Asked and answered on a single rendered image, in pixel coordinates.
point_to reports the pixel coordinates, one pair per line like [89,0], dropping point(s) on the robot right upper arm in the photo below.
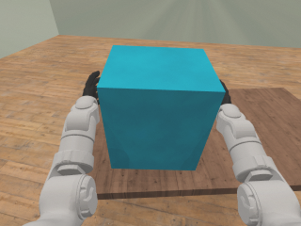
[267,203]

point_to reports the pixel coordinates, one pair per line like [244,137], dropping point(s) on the robot left upper arm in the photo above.
[67,201]

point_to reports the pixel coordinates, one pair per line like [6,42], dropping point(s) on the table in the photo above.
[276,116]

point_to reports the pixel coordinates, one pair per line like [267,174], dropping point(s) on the carton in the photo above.
[158,106]

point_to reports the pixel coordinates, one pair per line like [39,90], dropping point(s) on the robot right forearm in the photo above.
[250,162]

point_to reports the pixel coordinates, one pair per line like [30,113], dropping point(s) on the right robot hand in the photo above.
[227,98]

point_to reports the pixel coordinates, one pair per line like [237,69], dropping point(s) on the left robot hand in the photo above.
[91,87]

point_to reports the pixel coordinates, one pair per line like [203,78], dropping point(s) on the robot left forearm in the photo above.
[75,153]

